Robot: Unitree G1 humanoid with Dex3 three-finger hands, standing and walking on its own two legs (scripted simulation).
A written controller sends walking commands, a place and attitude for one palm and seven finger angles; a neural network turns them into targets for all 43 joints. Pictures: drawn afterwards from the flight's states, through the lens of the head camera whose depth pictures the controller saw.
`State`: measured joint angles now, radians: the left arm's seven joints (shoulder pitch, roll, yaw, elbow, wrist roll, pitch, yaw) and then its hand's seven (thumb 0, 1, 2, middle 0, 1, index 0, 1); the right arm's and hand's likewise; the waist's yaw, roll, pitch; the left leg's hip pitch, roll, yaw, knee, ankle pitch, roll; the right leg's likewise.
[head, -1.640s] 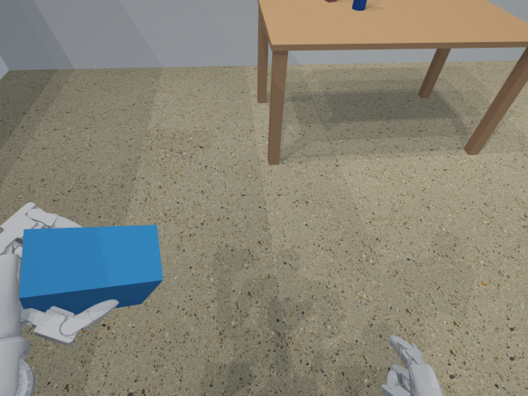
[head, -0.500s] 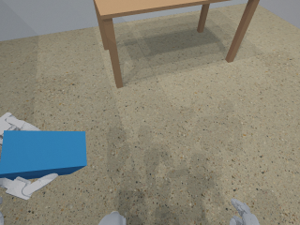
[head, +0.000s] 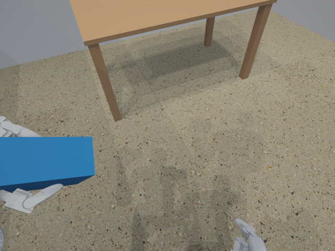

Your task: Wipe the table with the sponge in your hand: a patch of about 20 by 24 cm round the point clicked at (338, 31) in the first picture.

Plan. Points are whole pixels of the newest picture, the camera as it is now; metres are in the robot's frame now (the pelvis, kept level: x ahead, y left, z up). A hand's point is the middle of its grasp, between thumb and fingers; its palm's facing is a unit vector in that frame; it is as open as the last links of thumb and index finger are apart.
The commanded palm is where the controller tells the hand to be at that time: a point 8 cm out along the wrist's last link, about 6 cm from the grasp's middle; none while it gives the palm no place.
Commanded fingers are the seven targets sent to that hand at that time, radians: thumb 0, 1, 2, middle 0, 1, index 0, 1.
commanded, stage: walk to a spot facing it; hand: left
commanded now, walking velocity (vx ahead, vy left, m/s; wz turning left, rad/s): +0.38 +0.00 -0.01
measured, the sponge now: (59, 164) +0.23 +0.21 +0.16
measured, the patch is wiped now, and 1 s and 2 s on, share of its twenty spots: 0.00 0.00 0.00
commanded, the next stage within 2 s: turn to face it in 1.64 s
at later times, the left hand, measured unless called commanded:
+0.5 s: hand (71, 90) +0.41 +0.24 +0.18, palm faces +0.42 -0.82 -0.38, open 10.7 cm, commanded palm +0.34 +0.27 +0.19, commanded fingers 0.00 0.10 1.30 -1.20 -1.60 -1.20 -1.60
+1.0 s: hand (113, 63) +0.55 +0.18 +0.16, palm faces +0.39 -0.80 -0.46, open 10.7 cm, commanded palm +0.48 +0.23 +0.19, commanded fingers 0.00 0.10 1.30 -1.20 -1.60 -1.20 -1.60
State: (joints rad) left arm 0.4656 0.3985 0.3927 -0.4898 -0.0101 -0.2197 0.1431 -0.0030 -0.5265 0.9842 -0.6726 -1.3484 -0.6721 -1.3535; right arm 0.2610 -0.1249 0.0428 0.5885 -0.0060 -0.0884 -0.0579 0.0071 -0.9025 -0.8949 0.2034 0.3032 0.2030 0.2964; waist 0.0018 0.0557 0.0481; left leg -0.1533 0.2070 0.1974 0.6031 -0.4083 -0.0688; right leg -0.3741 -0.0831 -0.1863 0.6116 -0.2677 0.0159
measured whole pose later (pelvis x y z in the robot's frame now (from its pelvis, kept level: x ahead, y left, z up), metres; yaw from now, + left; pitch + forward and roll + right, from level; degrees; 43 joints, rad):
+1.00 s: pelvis +0.33 -0.06 +0.01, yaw +3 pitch +1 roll +1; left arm 0.48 0.33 0.34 -0.48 0.00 -0.19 0.14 0.00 -0.53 0.99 -0.67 -1.35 -0.67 -1.35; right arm 0.18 -0.26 -0.03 0.63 0.00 -0.02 -0.06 0.01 -0.91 -0.90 0.20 0.30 0.20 0.30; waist -0.01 0.01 0.09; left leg -0.55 0.11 0.12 1.00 -0.37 -0.02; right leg -0.17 -0.11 -0.23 0.51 -0.35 0.00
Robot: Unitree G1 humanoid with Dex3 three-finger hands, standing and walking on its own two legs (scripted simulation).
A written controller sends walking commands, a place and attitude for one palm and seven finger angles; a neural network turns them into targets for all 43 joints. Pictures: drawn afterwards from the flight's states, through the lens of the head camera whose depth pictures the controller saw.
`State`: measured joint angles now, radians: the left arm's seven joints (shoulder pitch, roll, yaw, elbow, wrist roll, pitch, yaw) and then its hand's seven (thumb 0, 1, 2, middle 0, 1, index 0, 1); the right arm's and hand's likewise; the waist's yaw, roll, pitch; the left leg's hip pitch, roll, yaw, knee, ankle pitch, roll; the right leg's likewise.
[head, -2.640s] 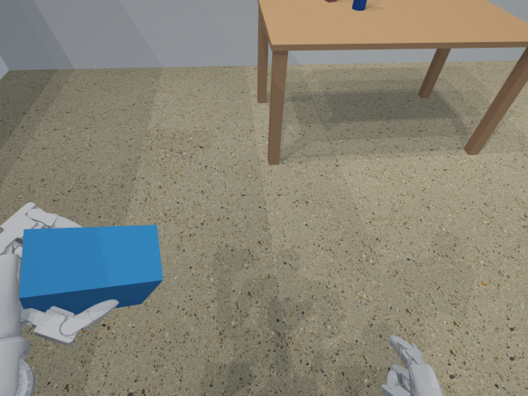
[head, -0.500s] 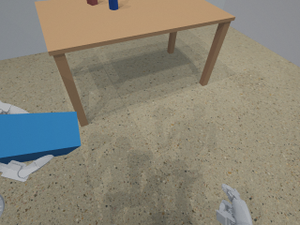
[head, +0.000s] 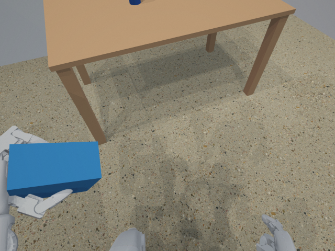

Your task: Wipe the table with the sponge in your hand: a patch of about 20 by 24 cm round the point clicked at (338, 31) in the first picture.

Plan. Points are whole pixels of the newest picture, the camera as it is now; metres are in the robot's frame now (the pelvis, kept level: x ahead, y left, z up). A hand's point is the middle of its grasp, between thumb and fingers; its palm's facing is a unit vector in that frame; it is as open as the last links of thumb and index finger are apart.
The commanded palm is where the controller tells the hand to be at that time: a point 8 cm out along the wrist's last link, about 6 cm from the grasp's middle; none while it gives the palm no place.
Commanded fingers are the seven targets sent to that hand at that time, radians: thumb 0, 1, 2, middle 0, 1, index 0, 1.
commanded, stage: walk to a spot facing it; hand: left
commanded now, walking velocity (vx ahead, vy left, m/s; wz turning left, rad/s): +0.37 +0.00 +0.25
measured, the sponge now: (68, 170) +0.24 +0.19 +0.13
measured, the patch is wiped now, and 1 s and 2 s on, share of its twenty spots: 0.00 0.00 0.00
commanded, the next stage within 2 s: turn to face it in 0.64 s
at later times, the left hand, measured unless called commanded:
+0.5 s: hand (59, 105) +0.35 +0.23 +0.18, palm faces +0.46 -0.75 -0.48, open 10.7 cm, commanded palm +0.30 +0.27 +0.18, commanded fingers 0.00 0.10 1.30 -1.20 -1.60 -1.20 -1.60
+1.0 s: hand (51, 78) +0.43 +0.28 +0.17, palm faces +0.57 -0.71 -0.42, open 10.7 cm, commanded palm +0.36 +0.29 +0.18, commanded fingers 0.00 0.10 1.30 -1.20 -1.60 -1.20 -1.60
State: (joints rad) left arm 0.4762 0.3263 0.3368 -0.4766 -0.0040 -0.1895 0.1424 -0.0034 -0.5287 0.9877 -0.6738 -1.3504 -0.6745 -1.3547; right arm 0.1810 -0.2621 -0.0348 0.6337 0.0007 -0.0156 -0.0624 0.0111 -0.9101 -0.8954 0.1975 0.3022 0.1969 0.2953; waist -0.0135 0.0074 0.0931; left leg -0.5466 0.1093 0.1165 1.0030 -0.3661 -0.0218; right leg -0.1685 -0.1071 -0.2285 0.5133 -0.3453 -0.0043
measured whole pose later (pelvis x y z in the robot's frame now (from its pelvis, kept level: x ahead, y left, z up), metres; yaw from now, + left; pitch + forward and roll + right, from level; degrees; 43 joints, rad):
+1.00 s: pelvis +0.26 -0.01 -0.01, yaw +11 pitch -1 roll +0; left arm 0.42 0.42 0.41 -0.57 -0.02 -0.21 0.18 0.00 -0.53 0.99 -0.67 -1.35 -0.67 -1.36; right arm 0.13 -0.17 -0.02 0.56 0.00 -0.03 -0.06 0.01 -0.91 -0.90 0.19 0.30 0.19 0.29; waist 0.02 -0.04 0.11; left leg -0.33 0.09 0.17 0.61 -0.26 0.02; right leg -0.37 -0.07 -0.08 1.00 -0.55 0.02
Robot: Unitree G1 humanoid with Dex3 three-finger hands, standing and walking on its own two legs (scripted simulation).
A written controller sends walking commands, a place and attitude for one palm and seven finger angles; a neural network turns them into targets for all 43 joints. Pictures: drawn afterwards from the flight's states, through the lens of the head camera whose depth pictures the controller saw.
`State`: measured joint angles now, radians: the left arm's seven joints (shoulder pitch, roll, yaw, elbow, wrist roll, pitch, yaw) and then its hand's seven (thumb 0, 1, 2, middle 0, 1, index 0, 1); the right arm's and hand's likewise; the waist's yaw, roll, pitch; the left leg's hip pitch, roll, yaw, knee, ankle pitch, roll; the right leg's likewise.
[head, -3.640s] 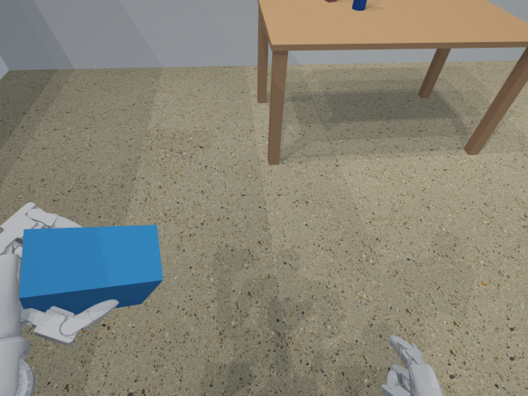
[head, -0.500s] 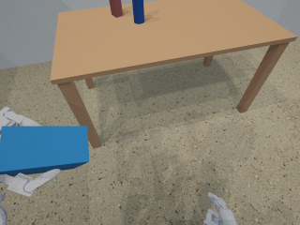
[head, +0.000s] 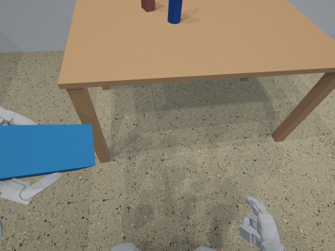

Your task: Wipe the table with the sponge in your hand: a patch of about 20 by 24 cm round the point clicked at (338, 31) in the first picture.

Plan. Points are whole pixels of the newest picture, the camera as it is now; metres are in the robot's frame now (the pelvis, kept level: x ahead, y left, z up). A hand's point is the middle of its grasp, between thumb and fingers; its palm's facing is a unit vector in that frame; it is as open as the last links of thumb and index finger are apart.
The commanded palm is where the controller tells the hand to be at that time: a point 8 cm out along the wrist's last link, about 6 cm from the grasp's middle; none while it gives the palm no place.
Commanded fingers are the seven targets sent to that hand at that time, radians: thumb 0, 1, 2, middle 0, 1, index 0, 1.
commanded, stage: turn to face it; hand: left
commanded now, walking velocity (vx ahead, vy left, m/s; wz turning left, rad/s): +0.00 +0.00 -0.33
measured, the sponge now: (57, 152) +0.24 +0.21 +0.16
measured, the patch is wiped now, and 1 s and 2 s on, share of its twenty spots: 0.00 0.00 0.00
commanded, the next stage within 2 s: take the last steps up to it in 0.40 s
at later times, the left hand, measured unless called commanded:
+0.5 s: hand (101, 158) +0.23 +0.14 +0.18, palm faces +0.24 -0.84 -0.48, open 10.7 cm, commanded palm +0.17 +0.20 +0.19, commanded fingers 0.00 0.10 1.30 -1.20 -1.60 -1.20 -1.60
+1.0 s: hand (114, 178) +0.20 +0.11 +0.17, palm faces +0.30 -0.84 -0.46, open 10.7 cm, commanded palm +0.16 +0.16 +0.19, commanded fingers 0.00 0.10 1.30 -1.20 -1.60 -1.20 -1.60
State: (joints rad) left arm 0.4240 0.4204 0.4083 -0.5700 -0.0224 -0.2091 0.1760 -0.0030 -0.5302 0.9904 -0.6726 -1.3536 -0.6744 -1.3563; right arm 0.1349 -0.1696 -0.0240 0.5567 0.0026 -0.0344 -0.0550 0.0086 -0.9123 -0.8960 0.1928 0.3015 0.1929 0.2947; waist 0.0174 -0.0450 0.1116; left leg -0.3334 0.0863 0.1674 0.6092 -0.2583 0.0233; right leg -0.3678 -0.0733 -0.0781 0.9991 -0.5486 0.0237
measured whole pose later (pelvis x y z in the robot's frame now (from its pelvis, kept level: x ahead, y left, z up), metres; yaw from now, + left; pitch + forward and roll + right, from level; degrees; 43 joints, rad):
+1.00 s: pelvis -0.05 -0.09 +0.00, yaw -10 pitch -1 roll +1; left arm 0.41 0.34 0.32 -0.39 0.02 -0.18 0.15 0.00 -0.53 0.99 -0.67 -1.36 -0.67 -1.36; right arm 0.26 -0.14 0.05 0.64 -0.01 -0.09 -0.06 0.01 -0.90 -0.90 0.20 0.30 0.20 0.30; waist 0.03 0.06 0.01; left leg -0.23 0.11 0.08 0.61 -0.36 -0.03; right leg -0.28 -0.04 -0.13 0.60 -0.33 0.01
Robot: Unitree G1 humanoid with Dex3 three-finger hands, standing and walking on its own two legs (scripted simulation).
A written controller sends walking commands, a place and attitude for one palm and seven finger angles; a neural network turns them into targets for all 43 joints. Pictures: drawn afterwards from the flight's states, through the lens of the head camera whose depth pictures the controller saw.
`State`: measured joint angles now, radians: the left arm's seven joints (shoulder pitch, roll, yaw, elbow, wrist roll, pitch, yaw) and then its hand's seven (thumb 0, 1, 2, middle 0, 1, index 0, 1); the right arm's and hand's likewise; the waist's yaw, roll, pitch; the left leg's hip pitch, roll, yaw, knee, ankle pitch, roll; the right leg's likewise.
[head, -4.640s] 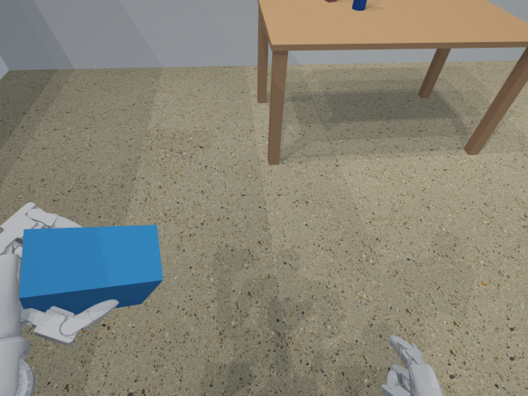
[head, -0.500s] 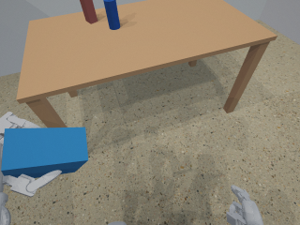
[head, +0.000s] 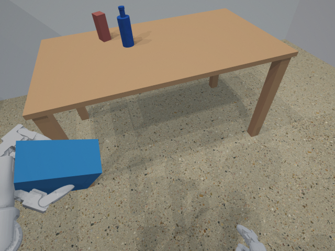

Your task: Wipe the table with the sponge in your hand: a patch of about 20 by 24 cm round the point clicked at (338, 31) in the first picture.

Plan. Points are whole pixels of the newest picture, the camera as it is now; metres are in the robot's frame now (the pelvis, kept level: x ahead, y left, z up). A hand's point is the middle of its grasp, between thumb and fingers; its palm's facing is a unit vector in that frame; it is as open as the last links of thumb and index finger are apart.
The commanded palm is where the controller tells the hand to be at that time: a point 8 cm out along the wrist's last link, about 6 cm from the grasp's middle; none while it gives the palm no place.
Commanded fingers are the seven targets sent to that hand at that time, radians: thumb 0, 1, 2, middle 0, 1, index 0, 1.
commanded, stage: take the last steps up to it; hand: left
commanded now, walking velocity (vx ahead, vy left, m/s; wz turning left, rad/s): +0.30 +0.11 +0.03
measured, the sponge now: (70, 167) +0.23 +0.21 +0.15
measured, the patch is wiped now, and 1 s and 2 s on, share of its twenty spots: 0.00 0.00 0.00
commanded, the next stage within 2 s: come to a stop and stand still in 1.70 s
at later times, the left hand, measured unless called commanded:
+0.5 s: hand (52, 130) +0.30 +0.26 +0.18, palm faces +0.41 -0.80 -0.43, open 10.7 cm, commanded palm +0.25 +0.31 +0.19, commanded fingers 0.00 0.10 1.30 -1.20 -1.60 -1.20 -1.60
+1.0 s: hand (69, 94) +0.43 +0.29 +0.17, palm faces +0.41 -0.78 -0.47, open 10.7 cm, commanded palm +0.36 +0.32 +0.19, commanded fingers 0.00 0.10 1.30 -1.20 -1.60 -1.20 -1.60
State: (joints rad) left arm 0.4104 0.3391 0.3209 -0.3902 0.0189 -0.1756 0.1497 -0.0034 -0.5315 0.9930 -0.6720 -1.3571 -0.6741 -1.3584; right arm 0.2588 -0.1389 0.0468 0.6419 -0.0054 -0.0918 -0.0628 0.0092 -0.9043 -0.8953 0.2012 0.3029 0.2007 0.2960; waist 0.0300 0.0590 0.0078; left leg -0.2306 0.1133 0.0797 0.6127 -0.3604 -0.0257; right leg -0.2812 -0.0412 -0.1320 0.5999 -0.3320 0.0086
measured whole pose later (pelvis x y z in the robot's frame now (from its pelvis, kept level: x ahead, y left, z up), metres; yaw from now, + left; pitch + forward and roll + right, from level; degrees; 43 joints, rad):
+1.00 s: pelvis +0.21 +0.04 +0.00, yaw +1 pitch +0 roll -1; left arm 0.43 0.36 0.37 -0.47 -0.01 -0.19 0.14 0.00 -0.53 1.00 -0.67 -1.36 -0.67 -1.36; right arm 0.20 -0.19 0.01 0.65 0.00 -0.07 -0.05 0.01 -0.90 -0.90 0.20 0.30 0.20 0.30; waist 0.01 0.06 0.07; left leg -0.29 0.07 0.11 0.88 -0.46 0.01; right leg -0.33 -0.03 -0.22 0.60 -0.25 -0.06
